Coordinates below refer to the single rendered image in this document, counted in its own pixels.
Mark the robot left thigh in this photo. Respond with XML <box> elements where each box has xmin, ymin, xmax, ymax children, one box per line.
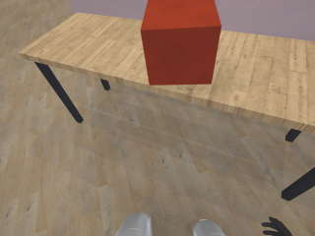
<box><xmin>115</xmin><ymin>212</ymin><xmax>153</xmax><ymax>236</ymax></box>

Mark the carton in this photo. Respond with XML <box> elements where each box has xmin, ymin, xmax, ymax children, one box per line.
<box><xmin>140</xmin><ymin>0</ymin><xmax>221</xmax><ymax>86</ymax></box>

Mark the table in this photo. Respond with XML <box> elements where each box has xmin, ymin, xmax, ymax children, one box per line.
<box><xmin>18</xmin><ymin>12</ymin><xmax>315</xmax><ymax>201</ymax></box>

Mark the right robot hand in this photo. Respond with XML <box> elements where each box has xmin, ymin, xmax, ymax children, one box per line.
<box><xmin>261</xmin><ymin>217</ymin><xmax>292</xmax><ymax>236</ymax></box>

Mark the robot thigh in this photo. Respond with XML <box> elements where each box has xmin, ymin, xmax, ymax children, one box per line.
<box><xmin>192</xmin><ymin>220</ymin><xmax>225</xmax><ymax>236</ymax></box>
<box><xmin>115</xmin><ymin>212</ymin><xmax>153</xmax><ymax>236</ymax></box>

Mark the robot right thigh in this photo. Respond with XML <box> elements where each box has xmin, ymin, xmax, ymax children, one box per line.
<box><xmin>192</xmin><ymin>220</ymin><xmax>225</xmax><ymax>236</ymax></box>

